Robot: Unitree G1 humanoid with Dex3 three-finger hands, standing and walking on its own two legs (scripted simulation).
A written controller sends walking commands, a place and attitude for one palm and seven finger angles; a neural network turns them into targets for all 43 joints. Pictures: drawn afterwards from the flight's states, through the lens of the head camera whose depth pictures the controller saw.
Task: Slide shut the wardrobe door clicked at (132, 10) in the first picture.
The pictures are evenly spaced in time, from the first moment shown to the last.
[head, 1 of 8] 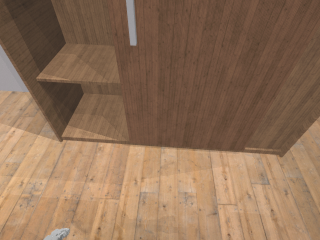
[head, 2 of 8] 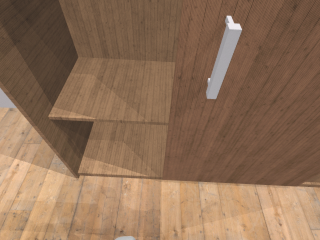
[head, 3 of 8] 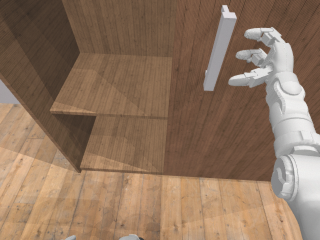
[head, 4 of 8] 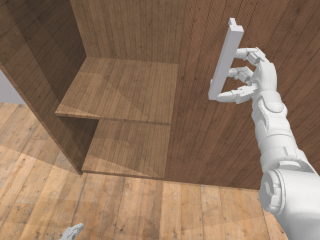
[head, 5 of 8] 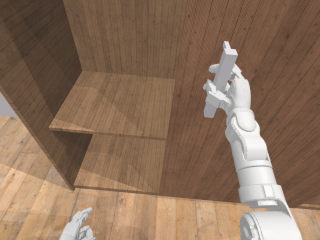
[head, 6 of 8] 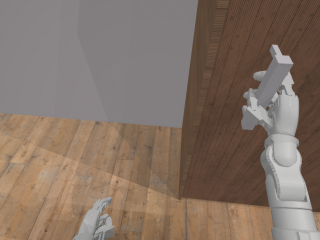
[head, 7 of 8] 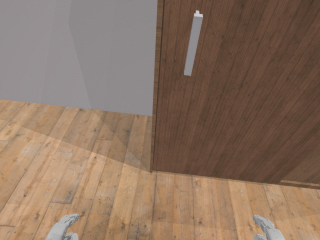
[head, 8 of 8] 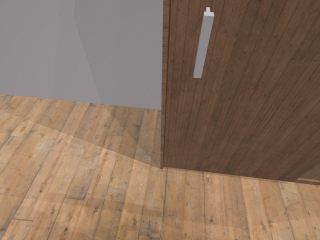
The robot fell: no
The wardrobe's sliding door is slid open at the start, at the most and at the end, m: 0.54 0.54 0.00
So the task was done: yes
